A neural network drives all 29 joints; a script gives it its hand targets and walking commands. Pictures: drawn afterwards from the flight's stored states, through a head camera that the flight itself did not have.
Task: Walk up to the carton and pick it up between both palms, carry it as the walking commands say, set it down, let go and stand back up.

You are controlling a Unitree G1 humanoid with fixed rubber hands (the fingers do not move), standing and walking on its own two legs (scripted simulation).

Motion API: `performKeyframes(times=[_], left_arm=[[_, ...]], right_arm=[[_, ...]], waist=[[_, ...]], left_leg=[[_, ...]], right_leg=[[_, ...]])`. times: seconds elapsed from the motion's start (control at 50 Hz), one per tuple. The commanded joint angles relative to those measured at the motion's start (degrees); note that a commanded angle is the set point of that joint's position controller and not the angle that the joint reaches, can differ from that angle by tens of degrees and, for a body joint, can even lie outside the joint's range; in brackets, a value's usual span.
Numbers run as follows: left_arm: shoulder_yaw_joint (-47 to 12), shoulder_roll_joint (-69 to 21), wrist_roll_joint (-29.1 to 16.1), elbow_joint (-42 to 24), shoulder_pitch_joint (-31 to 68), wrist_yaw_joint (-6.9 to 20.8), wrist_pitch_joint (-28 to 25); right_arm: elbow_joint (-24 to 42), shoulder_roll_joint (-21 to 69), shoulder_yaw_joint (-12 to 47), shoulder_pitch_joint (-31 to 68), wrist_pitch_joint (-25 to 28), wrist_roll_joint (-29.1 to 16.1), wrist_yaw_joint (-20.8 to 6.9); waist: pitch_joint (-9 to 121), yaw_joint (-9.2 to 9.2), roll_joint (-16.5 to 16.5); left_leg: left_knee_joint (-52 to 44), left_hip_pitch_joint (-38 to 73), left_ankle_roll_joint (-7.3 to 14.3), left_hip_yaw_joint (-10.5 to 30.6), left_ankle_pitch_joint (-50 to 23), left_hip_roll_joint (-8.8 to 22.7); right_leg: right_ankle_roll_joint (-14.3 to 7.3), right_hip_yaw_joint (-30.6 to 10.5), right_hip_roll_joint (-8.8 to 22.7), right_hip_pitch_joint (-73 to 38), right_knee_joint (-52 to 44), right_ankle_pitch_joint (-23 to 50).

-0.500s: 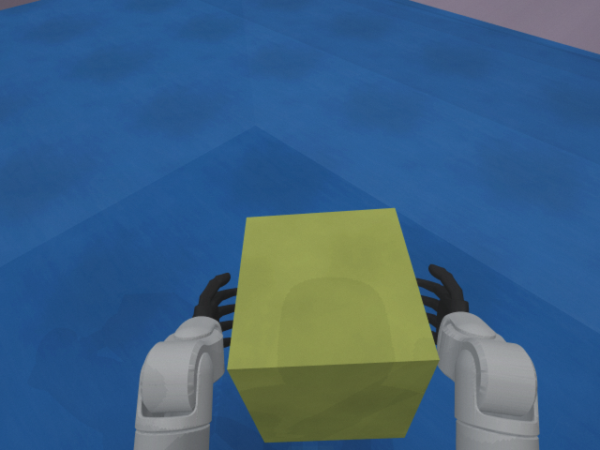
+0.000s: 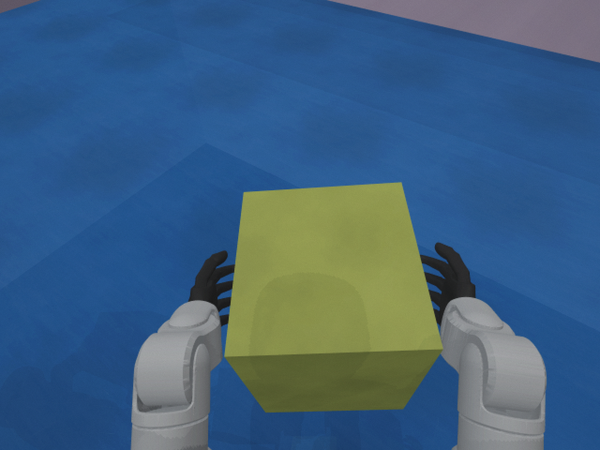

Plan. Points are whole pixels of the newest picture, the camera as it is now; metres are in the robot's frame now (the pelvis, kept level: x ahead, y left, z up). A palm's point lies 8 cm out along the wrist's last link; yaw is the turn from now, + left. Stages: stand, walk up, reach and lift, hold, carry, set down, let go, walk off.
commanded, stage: carry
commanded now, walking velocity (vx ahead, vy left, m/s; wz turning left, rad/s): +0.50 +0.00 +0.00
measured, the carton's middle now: (327, 306) +0.31 -0.02 +0.02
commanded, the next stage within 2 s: none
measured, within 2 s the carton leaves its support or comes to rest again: neither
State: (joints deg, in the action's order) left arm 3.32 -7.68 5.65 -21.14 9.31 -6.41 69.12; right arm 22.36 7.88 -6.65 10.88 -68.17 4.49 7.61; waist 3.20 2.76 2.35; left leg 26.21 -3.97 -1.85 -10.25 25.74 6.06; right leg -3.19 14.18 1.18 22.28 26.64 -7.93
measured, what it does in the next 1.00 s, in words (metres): walks ahead: left foot, then right foot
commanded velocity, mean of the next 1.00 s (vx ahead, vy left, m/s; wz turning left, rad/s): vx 0.50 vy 0.00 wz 0.00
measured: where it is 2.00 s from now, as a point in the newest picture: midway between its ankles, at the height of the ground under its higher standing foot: (293, 199)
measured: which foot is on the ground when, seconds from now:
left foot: down 0.00-0.02, up 0.04-0.30, down 0.32-0.74, up 0.76-1.00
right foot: down 0.00-0.34, up 0.36-0.70, down 0.72-1.00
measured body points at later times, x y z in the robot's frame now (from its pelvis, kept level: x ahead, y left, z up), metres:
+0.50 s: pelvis +0.37 +0.04 +0.02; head +0.42 +0.04 +0.47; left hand +0.65 +0.18 +0.06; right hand +0.65 -0.12 +0.07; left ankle +0.35 +0.12 -0.73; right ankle +0.29 -0.09 -0.65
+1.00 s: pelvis +0.74 +0.00 +0.02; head +0.79 +0.00 +0.47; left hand +1.00 +0.18 +0.07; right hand +1.05 -0.11 +0.08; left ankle +0.81 +0.15 -0.69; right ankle +0.67 -0.09 -0.73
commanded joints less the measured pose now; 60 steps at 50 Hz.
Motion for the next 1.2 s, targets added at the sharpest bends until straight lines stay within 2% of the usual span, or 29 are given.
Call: performKeyframes(times=[0.0, 0.02, 0.04, 0.1, 0.14, 0.24, 0.26, 0.28, 0.3, 0.34, 0.36, 0.38, 0.42, 0.46, 0.5, 0.58, 0.68, 0.72, 0.74, 0.76, 0.82, 0.92, 0.96, 1.02, 1.08, 1.12, 1.14, 1.16, 1.18], left_arm=[[-36.27, -51.38, -19.07, -5.19, 24.81, 13.56, -1.72], [-36.06, -49.54, -17.89, -2.76, 20.44, 12.88, -1.91], [-36.44, -52.15, -18.07, -3.91, 22.91, 12.71, -1.39], [-38.20, -53.71, -21.96, -8.20, 29.63, 14.09, -2.25], [-39.12, -54.61, -23.68, -9.15, 32.15, 14.86, -2.68], [-39.07, -50.42, -26.03, -10.09, 28.50, 16.22, -1.44], [-40.58, -50.50, -25.78, -9.91, 29.07, 16.08, -1.01], [-40.19, -49.05, -25.51, -8.25, 27.19, 16.16, -0.81], [-40.42, -47.85, -25.50, -12.86, 29.16, 16.75, -1.09], [-41.55, -48.88, -26.39, -13.71, 31.52, 16.75, -0.39], [-41.43, -49.56, -26.22, -12.39, 32.45, 16.75, -0.21], [-40.66, -50.05, -26.02, -10.19, 32.30, 17.03, -0.93], [-39.78, -53.13, -25.56, -8.89, 30.23, 16.94, -1.75], [-40.08, -54.78, -24.97, -5.86, 27.93, 16.24, -2.20], [-40.83, -53.41, -23.75, -12.25, 30.19, 14.80, -3.88], [-41.38, -52.80, -21.75, -10.94, 25.99, 13.18, -2.59], [-39.07, -50.23, -20.00, -5.27, 24.20, 13.10, -0.40], [-36.74, -47.39, -18.64, -4.23, 22.50, 13.47, 0.07], [-38.11, -48.16, -19.15, -5.65, 27.87, 13.82, -0.78], [-36.71, -51.13, -19.21, 0.85, 23.91, 14.24, -0.06], [-38.67, -56.57, -22.15, -5.73, 33.24, 14.25, -1.82], [-40.11, -55.37, -26.09, -8.12, 31.93, 16.05, -2.95], [-40.71, -53.53, -26.13, -11.66, 31.75, 15.86, -2.64], [-39.53, -51.07, -25.59, -12.20, 28.80, 16.06, -2.25], [-39.47, -49.23, -24.57, -10.66, 26.82, 15.78, -1.21], [-38.46, -45.00, -22.08, -10.09, 28.96, 16.05, -0.23], [-38.94, -44.56, -21.91, -7.56, 27.70, 16.22, 0.62], [-39.47, -48.10, -22.80, -6.84, 28.90, 15.81, 0.95], [-38.99, -48.65, -22.78, -4.34, 29.98, 16.02, 1.04]], right_arm=[[4.57, 52.35, 44.57, 27.89, -1.33, -23.94, -17.97], [2.83, 52.08, 44.76, 24.82, -1.99, -25.55, -18.48], [2.44, 53.47, 44.04, 26.57, -1.98, -25.25, -18.20], [-0.27, 55.78, 44.50, 26.66, -0.14, -23.84, -18.29], [2.48, 56.44, 44.92, 29.17, 0.65, -23.88, -17.32], [2.10, 54.72, 41.63, 21.16, 0.86, -19.77, -14.32], [2.47, 52.40, 39.92, 19.35, 0.62, -17.53, -14.30], [0.80, 52.53, 40.75, 18.92, 0.44, -18.54, -14.24], [2.36, 52.37, 41.51, 19.15, 0.74, -17.97, -14.38], [3.22, 51.34, 40.29, 20.24, 0.97, -18.85, -14.66], [0.30, 53.51, 40.61, 16.97, 1.24, -18.58, -14.70], [0.61, 54.22, 40.49, 19.93, 0.93, -19.75, -15.16], [4.14, 56.17, 42.47, 24.73, 1.58, -22.26, -16.12], [4.77, 55.77, 42.67, 25.57, 2.11, -22.46, -16.15], [5.81, 54.63, 43.48, 25.42, 2.10, -23.56, -17.21], [7.22, 52.31, 43.38, 25.50, 0.72, -24.45, -18.02], [0.58, 50.25, 41.58, 20.98, -1.81, -22.27, -18.42], [-0.95, 48.59, 41.96, 21.22, -2.67, -20.97, -18.24], [0.36, 50.31, 42.74, 25.25, -2.61, -22.45, -18.78], [-1.36, 51.42, 42.02, 27.38, -3.03, -23.84, -18.70], [1.49, 55.33, 42.90, 32.11, -0.26, -24.52, -18.40], [3.69, 56.38, 43.67, 28.49, 1.43, -22.39, -15.86], [4.65, 55.63, 42.26, 25.56, 1.62, -21.03, -15.09], [6.18, 55.15, 43.37, 24.66, 1.68, -21.30, -14.75], [2.99, 51.91, 42.36, 20.88, 0.62, -19.55, -14.78], [-2.74, 50.99, 40.85, 18.14, -0.74, -18.36, -15.57], [-6.83, 49.63, 38.17, 17.08, -1.10, -17.73, -15.94], [-2.07, 51.92, 40.50, 20.99, -0.25, -20.40, -15.97], [-3.61, 53.68, 40.43, 21.87, -0.46, -21.33, -16.44]], waist=[[28.90, -5.67, -12.20], [26.98, -5.38, -18.25], [25.71, -5.11, -11.46], [15.90, -4.65, -5.18], [14.42, -4.23, -12.05], [14.27, -3.70, -15.85], [19.84, -3.09, -8.14], [21.87, -2.18, -9.82], [22.10, -0.26, -10.20], [32.63, -0.40, 13.89], [26.63, -0.44, 11.97], [22.95, -0.91, 2.06], [19.50, -1.49, -3.39], [20.05, -1.68, 4.52], [20.58, -1.87, 1.99], [16.23, -2.00, 11.04], [16.67, -3.06, 6.74], [22.38, -5.72, -5.05], [24.88, -5.12, -16.52], [23.77, -4.86, -15.04], [18.02, -3.99, -2.61], [15.57, -3.73, -15.56], [20.30, -3.98, -8.05], [16.65, -4.07, -15.81], [16.85, -2.53, -10.55], [21.82, 0.05, -0.46], [23.17, -0.47, 13.79], [24.44, -0.39, 17.98], [21.55, -0.93, 10.27]], left_leg=[[32.53, -25.27, 0.71, -0.38, -15.36, -2.91], [42.16, -38.47, 1.22, 3.93, 5.78, -5.83], [48.01, -44.38, 1.97, 7.93, 8.31, -3.74], [31.20, -42.62, 1.33, 8.05, -0.96, 0.02], [18.04, -34.82, 1.60, 5.33, -8.49, -1.73], [-0.26, -18.35, 2.37, -3.87, -22.81, -8.15], [-6.21, -10.14, 3.39, -6.15, -31.04, -10.17], [-4.82, 0.90, 4.64, -6.47, -33.63, -9.50], [-0.82, 14.37, 7.74, -1.53, -29.05, -5.01], [-5.30, 36.85, 19.50, 35.85, -38.82, 20.55], [-6.03, 31.07, 20.89, 34.07, -42.16, 19.27], [-7.56, 24.57, 16.93, 29.59, -40.18, 18.50], [-11.37, 13.28, 12.24, 19.89, -33.72, 14.88], [-12.85, 15.04, 11.04, 16.19, -33.12, 12.19], [-13.37, 15.21, 11.30, 11.19, -33.25, 13.15], [-13.55, 11.06, 6.91, 2.81, -36.45, 8.15], [4.16, 4.22, 2.85, -3.93, -55.02, 4.37], [28.39, -16.35, 1.06, -3.07, -24.25, 0.17], [42.85, -30.68, -0.22, 1.59, 3.14, -5.55], [49.95, -38.26, 0.87, 7.87, 6.37, -4.41], [43.44, -35.00, 1.96, 11.17, -2.53, 0.91], [19.74, -31.78, 1.99, 5.20, -10.51, 0.17], [9.03, -26.12, 2.72, 2.98, -16.97, -1.91], [2.39, -23.77, 2.69, -1.12, -24.22, -4.30], [-4.27, -7.95, 3.89, -5.24, -24.94, -8.26], [-2.12, 14.18, 8.90, 5.13, -27.67, 1.58], [-6.21, 20.19, 13.69, 25.99, -25.42, 13.99], [-8.59, 28.09, 18.67, 34.21, -31.93, 16.73], [-9.05, 23.18, 17.60, 33.37, -36.62, 16.99]], right_leg=[[-10.40, -29.89, 19.53, -46.52, -5.86, 12.48], [-15.86, -40.42, 24.83, -51.47, -5.62, 26.27], [-15.63, -37.49, 25.12, -53.19, -4.36, 37.68], [-5.06, -21.94, 18.31, -40.68, -8.71, 30.13], [-4.20, -14.40, 15.41, -31.95, -13.05, 19.01], [-0.58, -3.14, 11.43, -31.27, -6.27, 46.55], [0.32, -1.16, 10.59, -32.40, 0.43, 46.33], [1.90, 0.05, 8.79, -25.00, 7.77, 42.55], [3.61, -1.09, 8.11, -11.10, 14.92, 34.11], [6.00, -5.43, -3.07, 13.62, 45.61, -20.55], [3.42, -12.02, 0.67, 19.15, 52.57, -22.53], [2.41, -13.39, 3.51, 18.67, 49.99, -20.88], [2.44, -15.05, 7.30, 13.08, 37.74, -13.67], [3.42, -10.91, 4.47, 11.37, 29.36, -11.97], [3.84, -8.17, 4.19, 11.21, 20.91, -12.77], [4.11, -2.06, 0.11, 4.14, 3.01, 3.61], [1.39, 4.03, -3.25, -16.57, -4.54, 12.70], [-3.50, -14.28, 11.06, -39.29, -2.36, 10.44], [-12.08, -36.04, 23.27, -48.04, -6.06, 12.84], [-15.18, -41.12, 24.89, -46.62, -7.37, 16.38], [-8.12, -27.18, 20.25, -31.00, -10.57, 18.50], [-6.66, -14.32, 16.97, -29.54, -15.94, 14.44], [-5.19, -9.88, 15.42, -32.31, -14.23, 15.22], [-2.40, -3.67, 12.33, -33.72, -11.73, 27.97], [0.51, -0.10, 9.98, -27.97, 1.39, 38.68], [3.82, 1.16, 7.38, -9.77, 22.55, 19.65], [5.74, 0.72, 0.93, 4.11, 35.29, -4.30], [4.53, -7.96, -0.57, 13.06, 39.28, -21.94], [3.32, -10.46, 0.52, 16.76, 46.10, -24.46]])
